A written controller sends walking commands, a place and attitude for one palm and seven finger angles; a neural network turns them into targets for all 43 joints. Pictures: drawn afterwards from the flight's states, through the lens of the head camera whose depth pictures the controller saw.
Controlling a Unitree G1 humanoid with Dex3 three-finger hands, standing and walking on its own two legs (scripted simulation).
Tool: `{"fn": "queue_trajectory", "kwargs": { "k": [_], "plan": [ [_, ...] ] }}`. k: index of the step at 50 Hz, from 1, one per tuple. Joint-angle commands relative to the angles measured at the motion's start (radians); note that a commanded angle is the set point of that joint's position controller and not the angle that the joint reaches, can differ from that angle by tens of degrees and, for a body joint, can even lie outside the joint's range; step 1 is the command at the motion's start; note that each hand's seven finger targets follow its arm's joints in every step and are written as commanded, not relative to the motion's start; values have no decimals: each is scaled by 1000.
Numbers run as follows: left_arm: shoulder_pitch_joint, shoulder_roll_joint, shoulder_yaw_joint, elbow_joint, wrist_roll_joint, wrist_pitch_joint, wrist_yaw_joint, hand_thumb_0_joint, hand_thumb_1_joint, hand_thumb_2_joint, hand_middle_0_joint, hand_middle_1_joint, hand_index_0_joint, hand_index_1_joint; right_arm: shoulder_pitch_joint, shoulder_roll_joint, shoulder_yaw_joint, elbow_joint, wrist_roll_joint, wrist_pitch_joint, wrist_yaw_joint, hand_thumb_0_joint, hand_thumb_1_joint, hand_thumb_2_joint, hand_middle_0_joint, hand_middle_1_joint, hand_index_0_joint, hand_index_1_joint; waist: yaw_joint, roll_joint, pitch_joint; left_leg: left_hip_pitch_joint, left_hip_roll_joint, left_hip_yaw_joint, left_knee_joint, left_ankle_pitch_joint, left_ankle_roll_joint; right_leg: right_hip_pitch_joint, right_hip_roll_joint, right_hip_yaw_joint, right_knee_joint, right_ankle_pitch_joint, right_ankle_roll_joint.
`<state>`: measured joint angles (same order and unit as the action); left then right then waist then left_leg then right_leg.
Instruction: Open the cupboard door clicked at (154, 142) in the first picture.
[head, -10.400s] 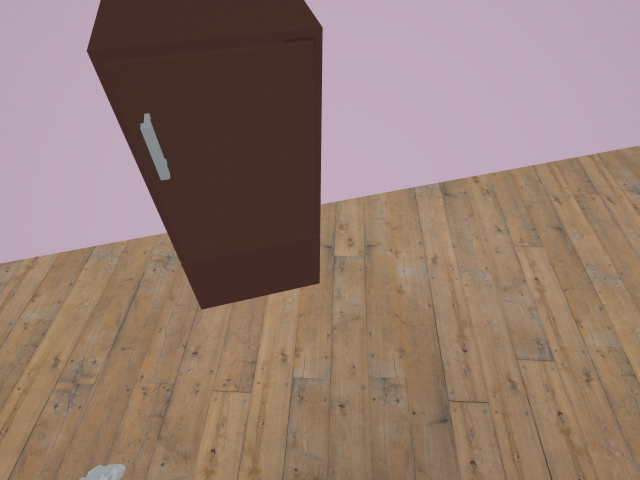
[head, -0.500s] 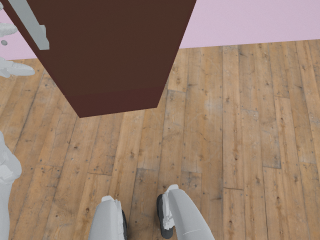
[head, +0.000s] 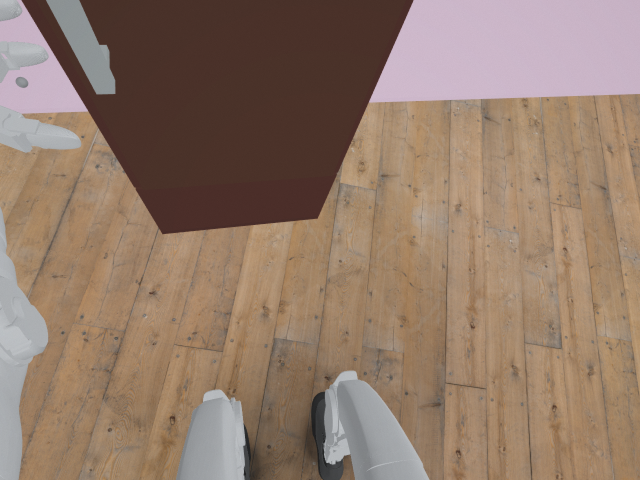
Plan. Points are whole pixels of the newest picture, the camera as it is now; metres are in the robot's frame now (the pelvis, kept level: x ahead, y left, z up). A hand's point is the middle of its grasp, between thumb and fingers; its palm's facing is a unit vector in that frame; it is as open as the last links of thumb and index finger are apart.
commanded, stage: move the hooked fingers beside the handle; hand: left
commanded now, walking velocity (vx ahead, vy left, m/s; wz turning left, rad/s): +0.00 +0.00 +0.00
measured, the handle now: (83, 26) +0.60 +0.21 +0.07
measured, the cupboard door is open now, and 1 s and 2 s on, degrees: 0 0 0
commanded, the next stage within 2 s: slide the fingers in behind the handle in 0.04 s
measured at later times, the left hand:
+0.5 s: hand (53, 79) +0.54 +0.23 +0.06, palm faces +0.07 -1.00 +0.00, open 14.0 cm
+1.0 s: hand (88, 79) +0.54 +0.20 +0.06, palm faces +0.08 -1.00 -0.01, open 14.0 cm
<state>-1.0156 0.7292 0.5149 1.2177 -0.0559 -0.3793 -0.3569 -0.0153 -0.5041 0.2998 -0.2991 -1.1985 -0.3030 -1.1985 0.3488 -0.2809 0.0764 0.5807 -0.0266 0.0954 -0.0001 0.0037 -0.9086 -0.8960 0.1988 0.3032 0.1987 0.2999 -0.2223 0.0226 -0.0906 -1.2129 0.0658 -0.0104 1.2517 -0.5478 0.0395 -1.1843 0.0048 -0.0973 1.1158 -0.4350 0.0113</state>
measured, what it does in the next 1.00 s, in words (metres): stands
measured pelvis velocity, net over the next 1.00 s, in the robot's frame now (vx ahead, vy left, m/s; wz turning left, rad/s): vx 0.00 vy -0.01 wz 0.00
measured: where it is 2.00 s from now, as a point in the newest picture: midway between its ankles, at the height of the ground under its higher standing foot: (284, 466)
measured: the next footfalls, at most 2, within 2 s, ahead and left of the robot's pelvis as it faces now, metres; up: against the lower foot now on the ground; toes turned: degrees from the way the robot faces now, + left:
none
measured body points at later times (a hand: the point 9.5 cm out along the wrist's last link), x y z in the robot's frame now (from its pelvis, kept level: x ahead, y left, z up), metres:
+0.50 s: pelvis +0.00 +0.00 +0.01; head +0.18 +0.04 +0.42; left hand +0.53 +0.29 +0.06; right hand -0.01 -0.26 -0.09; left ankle +0.01 +0.09 -0.63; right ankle +0.04 -0.14 -0.63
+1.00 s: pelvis +0.00 -0.01 +0.00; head +0.18 +0.02 +0.42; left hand +0.53 +0.26 +0.06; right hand +0.00 -0.27 -0.10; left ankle +0.01 +0.09 -0.63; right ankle +0.04 -0.14 -0.63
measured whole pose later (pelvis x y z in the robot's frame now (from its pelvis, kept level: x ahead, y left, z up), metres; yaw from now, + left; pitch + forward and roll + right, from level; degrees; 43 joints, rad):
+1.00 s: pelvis +0.00 -0.01 +0.00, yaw +0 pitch +28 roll -4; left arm -0.99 0.59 0.47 1.20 -0.05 -0.41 -0.22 -0.02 -0.50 0.30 -0.30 -1.20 -0.30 -1.20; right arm 0.37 -0.26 0.07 0.59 -0.04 0.09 0.02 0.00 -0.91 -0.90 0.20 0.30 0.20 0.30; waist -0.22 0.03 -0.10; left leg -1.17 0.07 0.00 1.22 -0.54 0.03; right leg -1.16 0.01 -0.08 1.11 -0.44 0.00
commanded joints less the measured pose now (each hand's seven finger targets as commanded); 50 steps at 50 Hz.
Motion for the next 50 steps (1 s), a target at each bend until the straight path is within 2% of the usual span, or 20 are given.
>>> {"fn": "queue_trajectory", "kwargs": {
  "k": [1,4,6,10,12,13,16,17,21,23,27,29,31,32,34,35,36,39,47,50],
  "plan": [
    [-439,274,5,-194,-6,-51,0,0,-500,300,-300,-1200,-300,-1200,235,-208,-72,-5,-3,5,-14,0,-900,-900,200,300,200,300,-21,261,-574,530,-9,-100,-138,542,-23,181,46,29,-85,247,-30],
    [-434,309,32,-233,-2,-47,11,0,-500,300,-300,-1200,-300,-1200,240,-208,-72,-10,-7,6,-14,0,-900,-900,200,300,200,300,-7,278,-615,549,-8,-103,-140,575,-26,208,44,28,-82,270,-30],
    [-427,295,28,-252,-4,-52,11,0,-500,300,-300,-1200,-300,-1200,244,-205,-74,-12,-8,7,-10,0,-900,-900,200,300,200,300,-6,291,-643,584,-4,-107,-137,618,-31,194,46,26,-79,281,-31],
    [-387,266,24,-219,-21,-44,7,0,-500,300,-300,-1200,-300,-1200,244,-201,-73,-15,-5,5,-7,0,-900,-900,200,300,200,300,-12,221,-585,508,-10,-91,-145,553,-16,249,50,32,-93,295,-30],
    [-373,270,28,-247,-18,-47,8,0,-500,300,-300,-1200,-300,-1200,246,-200,-76,-16,-6,7,-5,0,-900,-900,200,300,200,300,4,243,-619,532,-10,-90,-152,569,-21,257,49,32,-94,297,-29],
    [-365,233,2,-243,-19,-47,10,0,-500,300,-300,-1200,-300,-1200,243,-195,-76,-16,-4,6,-3,0,-900,-900,200,300,200,300,0,255,-598,543,-9,-92,-158,568,-24,236,50,28,-99,283,-30],
    [-382,227,12,-251,-26,-53,24,0,-500,300,-300,-1200,-300,-1200,251,-197,-80,-6,-7,6,-2,0,-900,-900,200,300,200,300,-9,228,-584,543,-6,-93,-158,566,-22,227,51,27,-101,284,-29],
    [-370,210,1,-251,-24,-54,28,0,-500,300,-300,-1200,-300,-1200,249,-194,-82,-8,-7,6,0,0,-900,-900,200,300,200,300,0,248,-584,551,-9,-93,-163,566,-26,225,50,26,-102,274,-30],
    [-390,161,-28,-231,-17,-60,55,0,-500,300,-300,-1200,-300,-1200,249,-190,-83,0,-10,3,3,0,-900,-900,200,300,200,300,-17,222,-549,540,-10,-90,-164,529,-23,202,50,27,-108,252,-29],
    [-386,182,-14,-207,-12,-62,69,0,-500,300,-300,-1200,-300,-1200,245,-192,-80,-5,-10,0,1,0,-900,-900,200,300,200,300,-11,205,-518,491,-16,-83,-172,472,-19,223,49,32,-113,229,-29],
    [-395,181,-5,-275,-1,-98,92,0,-500,300,-300,-1200,-300,-1200,247,-188,-87,-6,-16,-2,5,0,-900,-900,200,300,200,300,7,258,-613,583,-13,-92,-164,571,-32,224,47,29,-97,269,-35],
    [-381,131,-34,-242,-6,-92,97,0,-500,300,-300,-1200,-300,-1200,239,-183,-86,-6,-15,-2,10,0,-900,-900,200,300,200,300,-7,218,-568,540,-15,-83,-163,539,-25,236,48,32,-104,273,-30],
    [-372,130,-35,-208,-5,-84,99,0,-500,300,-300,-1200,-300,-1200,239,-185,-84,-7,-12,3,10,0,-900,-900,200,300,200,300,-6,207,-546,509,-19,-78,-165,509,-23,242,47,34,-105,265,-30],
    [-367,141,-27,-189,-3,-76,103,0,-500,300,-300,-1200,-300,-1200,238,-188,-84,-7,-11,6,6,0,-900,-900,200,300,200,300,-12,168,-527,482,-19,-75,-168,485,-18,254,47,35,-109,262,-28],
    [-407,160,-22,-235,4,-83,113,0,-500,300,-300,-1200,-300,-1200,234,-187,-83,-15,-12,3,4,0,-900,-900,200,300,200,300,-7,189,-559,478,-23,-72,-169,471,-15,274,43,42,-105,264,-27],
    [-426,135,-39,-262,3,-95,116,0,-500,300,-300,-1200,-300,-1200,236,-182,-86,-14,-14,0,5,0,-900,-900,200,300,200,300,-9,219,-586,513,-23,-76,-162,499,-18,257,44,42,-97,275,-31],
    [-419,150,-21,-282,4,-105,121,0,-500,300,-300,-1200,-300,-1200,239,-182,-87,-12,-17,0,8,0,-900,-900,200,300,200,300,5,238,-618,548,-19,-81,-164,530,-25,258,44,38,-94,281,-32],
    [-410,91,-57,-230,-4,-100,127,0,-500,300,-300,-1200,-300,-1200,232,-176,-87,-5,-15,-1,10,0,-900,-900,200,300,200,300,-21,179,-556,487,-23,-67,-159,486,-16,271,45,44,-106,283,-26],
    [-372,132,-20,-224,1,-104,132,0,-500,300,-300,-1200,-300,-1200,231,-174,-87,-12,-14,-5,9,0,-900,-900,200,300,200,300,5,177,-597,443,-31,-50,-150,470,-12,331,44,58,-97,315,-27],
    [-380,115,-33,-238,-4,-109,130,0,-500,300,-300,-1200,-300,-1200,231,-174,-87,-17,-13,-7,10,0,-900,-900,200,300,200,300,-1,158,-588,435,-32,-51,-154,463,-8,341,45,60,-99,320,-28]
  ]
}}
